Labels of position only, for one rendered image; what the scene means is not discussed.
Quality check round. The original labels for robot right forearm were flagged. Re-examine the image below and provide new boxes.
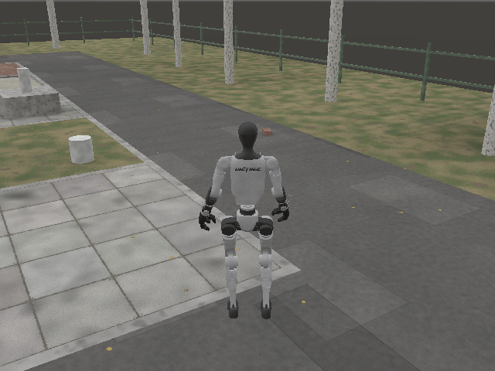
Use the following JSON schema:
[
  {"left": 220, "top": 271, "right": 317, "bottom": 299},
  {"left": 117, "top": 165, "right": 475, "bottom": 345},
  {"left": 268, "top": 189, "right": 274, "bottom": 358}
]
[{"left": 276, "top": 186, "right": 288, "bottom": 211}]

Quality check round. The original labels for right robot hand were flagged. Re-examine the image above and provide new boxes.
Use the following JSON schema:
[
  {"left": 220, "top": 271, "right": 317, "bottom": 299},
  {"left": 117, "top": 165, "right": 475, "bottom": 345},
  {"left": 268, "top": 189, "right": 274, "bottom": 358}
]
[{"left": 271, "top": 207, "right": 289, "bottom": 222}]

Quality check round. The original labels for robot left forearm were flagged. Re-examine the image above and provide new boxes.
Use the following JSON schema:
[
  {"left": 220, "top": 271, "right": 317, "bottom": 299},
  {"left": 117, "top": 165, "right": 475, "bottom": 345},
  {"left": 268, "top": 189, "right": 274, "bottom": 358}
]
[{"left": 201, "top": 186, "right": 217, "bottom": 216}]

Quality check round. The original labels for robot left foot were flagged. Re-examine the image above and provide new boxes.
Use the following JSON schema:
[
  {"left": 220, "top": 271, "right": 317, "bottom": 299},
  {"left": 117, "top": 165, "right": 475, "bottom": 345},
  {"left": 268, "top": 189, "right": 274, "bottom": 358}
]
[{"left": 227, "top": 299, "right": 239, "bottom": 318}]

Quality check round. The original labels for right robot upper arm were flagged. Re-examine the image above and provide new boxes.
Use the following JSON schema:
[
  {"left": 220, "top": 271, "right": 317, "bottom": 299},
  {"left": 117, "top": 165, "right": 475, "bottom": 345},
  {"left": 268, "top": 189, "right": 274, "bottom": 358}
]
[{"left": 264, "top": 156, "right": 284, "bottom": 198}]

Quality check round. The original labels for left robot upper arm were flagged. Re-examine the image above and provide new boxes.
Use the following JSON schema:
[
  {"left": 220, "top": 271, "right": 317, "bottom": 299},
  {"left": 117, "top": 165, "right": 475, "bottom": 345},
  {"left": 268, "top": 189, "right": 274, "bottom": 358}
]
[{"left": 210, "top": 156, "right": 232, "bottom": 199}]

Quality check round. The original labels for right robot shin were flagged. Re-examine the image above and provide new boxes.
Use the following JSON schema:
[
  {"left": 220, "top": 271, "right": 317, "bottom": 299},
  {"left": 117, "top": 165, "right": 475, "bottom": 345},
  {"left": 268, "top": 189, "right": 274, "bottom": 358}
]
[{"left": 261, "top": 254, "right": 271, "bottom": 308}]

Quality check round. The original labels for left robot hand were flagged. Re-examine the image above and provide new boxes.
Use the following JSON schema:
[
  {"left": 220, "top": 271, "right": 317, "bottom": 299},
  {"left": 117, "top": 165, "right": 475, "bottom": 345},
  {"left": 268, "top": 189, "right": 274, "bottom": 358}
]
[{"left": 199, "top": 212, "right": 216, "bottom": 231}]

